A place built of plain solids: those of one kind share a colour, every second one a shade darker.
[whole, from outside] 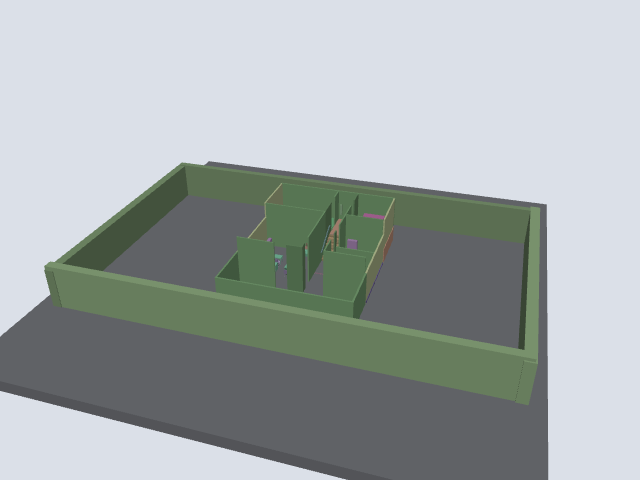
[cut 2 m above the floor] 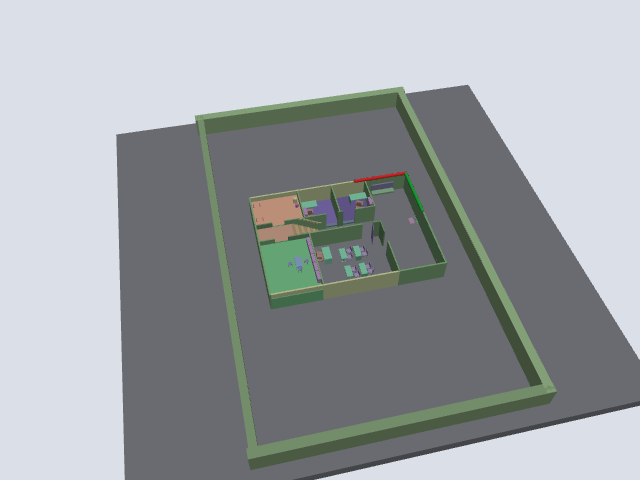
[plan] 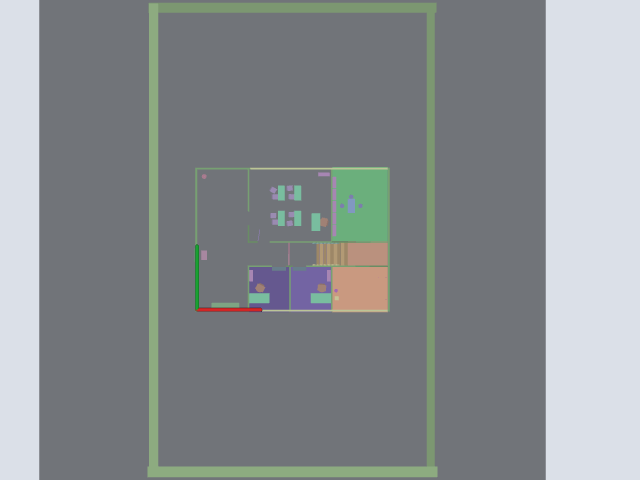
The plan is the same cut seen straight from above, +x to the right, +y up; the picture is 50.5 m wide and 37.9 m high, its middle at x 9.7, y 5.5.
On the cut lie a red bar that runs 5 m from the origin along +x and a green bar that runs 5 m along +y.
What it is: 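A split-level school wing of the 2010s; 15.1 x 11.1 m, ceiling 2.99 m, its east end 1.48 m higher up one straight flight of 9 risers of 0.164 m in its corridor, a corridor of 1.92 m, a front door of 0.86 to 0.98 x 2.1 m, inner doorways of 0.90 to 1.12 m, pupils' tables 0.64 m and their chairs 0.38 m, a teacher's desk 0.73 m, notice boards and coat hooks at a child's height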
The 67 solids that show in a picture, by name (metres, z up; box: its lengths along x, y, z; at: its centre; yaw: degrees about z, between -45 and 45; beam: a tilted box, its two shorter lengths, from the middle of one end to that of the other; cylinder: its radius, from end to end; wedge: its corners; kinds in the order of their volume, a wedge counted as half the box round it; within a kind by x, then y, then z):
{
 "ring_hedge_1": {"box": [0.73, 37.29, 3.88], "at": [-3.43, 5.53, 1.89]},
 "ring_hedge_2": {"box": [22.9, 0.86, 3.64], "at": [7.53, -12.81, 1.77]},
 "ring_hedge_3": {"box": [22.76, 0.79, 3.53], "at": [7.53, 23.83, 1.71]},
 "ring_hedge_4": {"box": [0.64, 37.1, 3.61], "at": [18.44, 5.53, 1.75]},
 "split_lounge_level_1": {"box": [4.38, 5.85, 1.53], "at": [12.87, 8.34, 0.71]},
 "wall_1": {"box": [0.15, 11.36, 3.04], "at": [-0.07, 5.53, 1.47]},
 "wall_2": {"box": [4.35, 0.15, 3.04], "at": [2.02, -0.07, 1.47]},
 "wall_3": {"box": [4.35, 0.15, 3.04], "at": [2.02, 11.13, 1.47]},
 "wall_4": {"box": [0.12, 3.49, 4.52], "at": [4.05, 1.75, 2.21]},
 "wall_5": {"box": [0.12, 1.41, 4.52], "at": [4.05, 5.96, 2.21]},
 "wall_6": {"box": [0.12, 3.32, 4.52], "at": [4.05, 9.4, 2.21]},
 "wall_7": {"box": [0.73, 0.12, 4.52], "at": [4.41, 5.35, 2.21]},
 "wall_8": {"box": [1.86, 0.12, 4.52], "at": [4.98, 3.43, 2.21]},
 "wall_9": {"box": [0.53, 0.12, 4.52], "at": [7.29, 3.43, 2.21]},
 "wall_10": {"box": [0.12, 3.43, 3.04], "at": [7.33, 1.72, 1.47]},
 "wall_11": {"box": [4.9, 0.12, 4.52], "at": [8.17, 5.35, 2.21]},
 "wall_12": {"box": [2.0, 0.12, 4.52], "at": [9.62, 3.43, 2.21]},
 "wall_13": {"box": [0.12, 3.43, 4.52], "at": [10.62, 1.72, 2.21]},
 "wall_14": {"box": [0.12, 5.71, 4.52], "at": [10.62, 8.21, 2.21]},
 "wall_15": {"box": [1.88, 0.12, 4.52], "at": [11.56, 3.43, 2.21]},
 "wall_16": {"box": [1.91, 0.12, 4.52], "at": [11.58, 5.35, 2.21]},
 "wall_17": {"box": [1.45, 0.12, 4.52], "at": [14.33, 3.43, 2.21]},
 "wall_18": {"box": [1.35, 0.12, 4.52], "at": [14.38, 5.35, 2.21]},
 "wall_19": {"box": [0.15, 11.36, 4.52], "at": [15.13, 5.53, 2.21]},
 "split_kitchen_level_1": {"box": [4.38, 3.57, 1.53], "at": [12.87, 1.58, 0.71]},
 "glazing_1": {"box": [3.29, 0.15, 3.04], "at": [5.69, -0.07, 1.47]},
 "glazing_2": {"box": [6.57, 0.15, 3.04], "at": [7.33, 11.13, 1.47]},
 "glazing_3": {"box": [3.29, 0.15, 3.04], "at": [8.98, -0.07, 1.47]},
 "glazing_4": {"box": [4.44, 0.15, 4.52], "at": [12.84, -0.07, 2.21]},
 "glazing_5": {"box": [4.44, 0.15, 4.52], "at": [12.84, 11.13, 2.21]},
 "split_corridor_level_1": {"box": [3.16, 1.8, 1.53], "at": [13.48, 4.39, 0.71]},
 "scell_level_1": {"box": [1.8, 0.3, 0.2], "at": [5.01, 3.22, 0.05]},
 "scell_level_2": {"box": [3.17, 3.27, 0.2], "at": [5.69, 1.44, 0.05]},
 "scell_level_3": {"box": [3.17, 3.27, 0.2], "at": [8.98, 1.44, 0.05]},
 "scell_level_4": {"box": [1.94, 0.3, 0.2], "at": [9.59, 3.22, 0.05]},
 "split_steps_1": {"box": [0.28, 1.8, 0.21], "at": [9.55, 4.39, 0.06]},
 "split_steps_2": {"box": [0.28, 1.8, 0.38], "at": [9.83, 4.39, 0.14]},
 "split_steps_3": {"box": [0.28, 1.8, 0.54], "at": [10.1, 4.39, 0.22]},
 "split_steps_4": {"box": [0.28, 1.8, 0.71], "at": [10.38, 4.39, 0.3]},
 "split_steps_5": {"box": [0.28, 1.8, 0.87], "at": [10.66, 4.39, 0.39]},
 "split_steps_6": {"box": [0.28, 1.8, 1.03], "at": [10.93, 4.39, 0.47]},
 "split_steps_7": {"box": [0.28, 1.8, 1.2], "at": [11.21, 4.39, 0.55]},
 "split_steps_8": {"box": [0.28, 1.8, 1.36], "at": [11.48, 4.39, 0.63]},
 "split_steps_9": {"box": [0.28, 1.8, 1.53], "at": [11.76, 4.39, 0.71]},
 "shelf_1": {"box": [0.3, 0.9, 1.95], "at": [4.27, 2.68, 1.07]},
 "shelf_2": {"box": [0.9, 0.3, 0.95], "at": [10.02, 10.69, 0.42]},
 "shelf_3": {"box": [0.3, 0.9, 1.95], "at": [10.4, 2.68, 1.07]},
 "shelf_4": {"box": [0.3, 0.9, 1.35], "at": [10.84, 7.2, 2.1]},
 "shelf_5": {"box": [0.3, 0.9, 1.35], "at": [10.84, 9.1, 2.1]},
 "shelf_6": {"box": [0.3, 0.9, 1.35], "at": [10.84, 10.05, 2.1]},
 "desk_1": {"box": [1.6, 0.8, 0.07], "at": [4.91, 0.9, 0.84]},
 "desk_2": {"box": [0.55, 1.2, 0.07], "at": [6.65, 7.21, 0.6]},
 "desk_3": {"box": [0.55, 1.2, 0.07], "at": [6.65, 9.21, 0.6]},
 "desk_4": {"box": [0.55, 1.2, 0.07], "at": [7.95, 7.21, 0.6]},
 "desk_5": {"box": [0.55, 1.2, 0.07], "at": [7.95, 9.21, 0.6]},
 "desk_6": {"box": [0.7, 1.4, 0.07], "at": [9.37, 6.91, 0.69]},
 "desk_7": {"box": [1.6, 0.8, 0.07], "at": [9.76, 0.9, 0.84]},
 "task_chair_1": {"box": [0.68, 0.48, 0.26], "at": [4.98, 1.72, 0.73], "yaw": -27.5},
 "task_chair_2": {"box": [0.68, 0.48, 0.26], "at": [9.85, 1.72, 0.73], "yaw": -5.6},
 "task_chair_3": {"box": [0.48, 0.68, 0.26], "at": [10.02, 6.9, 0.58], "yaw": -14.5},
 "bench_upholstered_1": {"box": [2.2, 0.5, 0.2], "at": [2.23, 0.3, 0.3]},
 "hall_coat_hooks_1": {"box": [2.23, 0.12, 0.67], "at": [2.25, 0.06, 0.85]},
 "scell_steps_1": {"box": [1.11, 0.3, 0.2], "at": [6.46, 3.22, 0.05]},
 "scell_steps_2": {"box": [1.06, 0.3, 0.2], "at": [8.09, 3.22, 0.05]},
 "bar_table_1": {"box": [0.7, 2.0, 0.06], "at": [14.61, 1.69, 2.52]},
 "coffee_table_1": {"box": [0.58, 1.12, 0.07], "at": [12.17, 8.19, 1.84]},
 "doormat_hold_1": {"box": [0.45, 0.75, 0.06], "at": [0.55, 4.3, -0.02]}
}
